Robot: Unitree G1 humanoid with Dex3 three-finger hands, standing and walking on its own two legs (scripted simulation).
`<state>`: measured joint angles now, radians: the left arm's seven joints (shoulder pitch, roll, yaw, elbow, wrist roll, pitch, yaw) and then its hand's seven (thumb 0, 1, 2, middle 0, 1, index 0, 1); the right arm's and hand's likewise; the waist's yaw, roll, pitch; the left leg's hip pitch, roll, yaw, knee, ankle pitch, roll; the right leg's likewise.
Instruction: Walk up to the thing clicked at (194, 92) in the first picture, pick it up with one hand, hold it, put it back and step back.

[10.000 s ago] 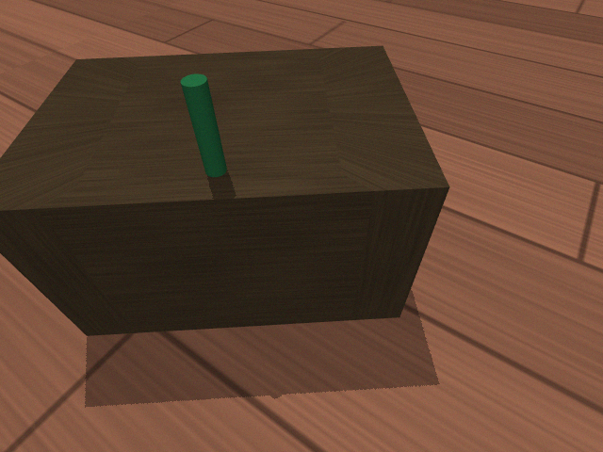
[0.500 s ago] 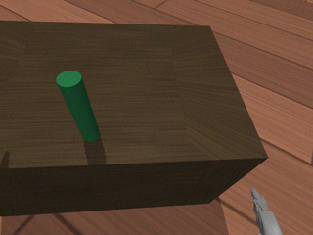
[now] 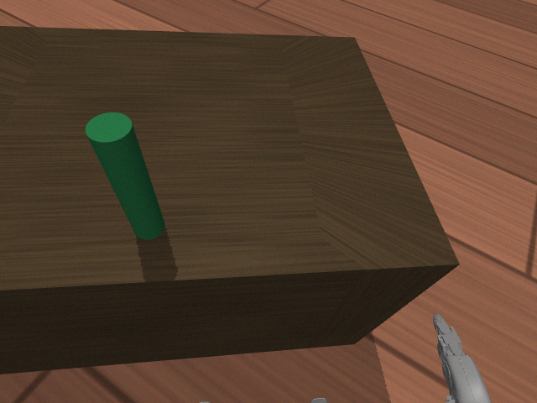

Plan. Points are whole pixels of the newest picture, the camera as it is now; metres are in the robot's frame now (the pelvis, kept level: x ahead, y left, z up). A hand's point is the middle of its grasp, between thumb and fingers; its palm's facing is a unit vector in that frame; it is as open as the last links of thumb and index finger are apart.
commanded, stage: go down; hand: left
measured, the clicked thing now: (133, 186) +0.45 +0.19 +0.05
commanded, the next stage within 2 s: approach in 0.44 s
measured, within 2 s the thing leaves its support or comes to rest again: neither
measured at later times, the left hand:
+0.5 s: hand out of the picture +0.35 +0.38 +0.11, palm faces +0.17 -0.99 -0.01, open 17.6 cm
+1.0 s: hand (77, 228) +0.41 +0.28 +0.01, palm faces +0.08 -0.99 +0.09, open 17.5 cm
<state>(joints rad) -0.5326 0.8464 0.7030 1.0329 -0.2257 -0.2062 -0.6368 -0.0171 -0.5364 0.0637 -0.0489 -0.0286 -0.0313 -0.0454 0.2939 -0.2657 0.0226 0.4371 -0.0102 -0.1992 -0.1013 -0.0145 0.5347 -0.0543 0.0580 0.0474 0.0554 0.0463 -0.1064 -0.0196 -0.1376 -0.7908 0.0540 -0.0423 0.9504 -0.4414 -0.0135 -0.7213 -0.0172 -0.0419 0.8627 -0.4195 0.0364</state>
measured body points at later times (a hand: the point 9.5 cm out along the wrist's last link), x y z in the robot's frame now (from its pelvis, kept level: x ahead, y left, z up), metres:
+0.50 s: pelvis -0.01 +0.00 +0.00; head +0.06 +0.04 +0.44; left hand +0.33 +0.43 +0.11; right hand +0.15 -0.26 -0.04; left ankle +0.01 +0.12 -0.69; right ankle -0.01 -0.15 -0.69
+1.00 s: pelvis -0.02 +0.00 -0.02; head +0.09 +0.05 +0.41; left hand +0.40 +0.33 +0.00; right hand +0.14 -0.26 -0.03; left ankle +0.01 +0.12 -0.69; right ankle -0.01 -0.15 -0.69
